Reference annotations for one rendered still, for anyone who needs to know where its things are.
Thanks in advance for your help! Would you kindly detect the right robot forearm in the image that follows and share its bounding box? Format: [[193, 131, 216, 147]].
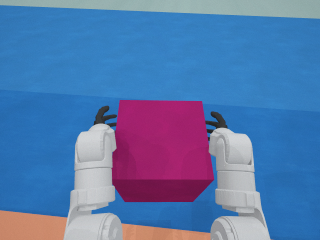
[[208, 128, 271, 240]]

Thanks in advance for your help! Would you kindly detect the carton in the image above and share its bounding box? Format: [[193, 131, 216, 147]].
[[111, 100, 214, 202]]

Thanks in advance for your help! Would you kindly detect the robot right upper arm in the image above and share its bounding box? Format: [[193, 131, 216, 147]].
[[210, 216, 270, 240]]

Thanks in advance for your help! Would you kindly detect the robot right hand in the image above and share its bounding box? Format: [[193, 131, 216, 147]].
[[205, 111, 228, 141]]

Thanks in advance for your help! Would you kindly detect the left robot forearm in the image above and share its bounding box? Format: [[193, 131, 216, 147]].
[[63, 123, 117, 240]]

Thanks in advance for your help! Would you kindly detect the robot left upper arm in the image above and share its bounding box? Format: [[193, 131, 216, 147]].
[[64, 212, 123, 240]]

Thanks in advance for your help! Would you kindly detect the robot left hand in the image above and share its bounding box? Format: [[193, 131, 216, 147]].
[[93, 105, 117, 133]]

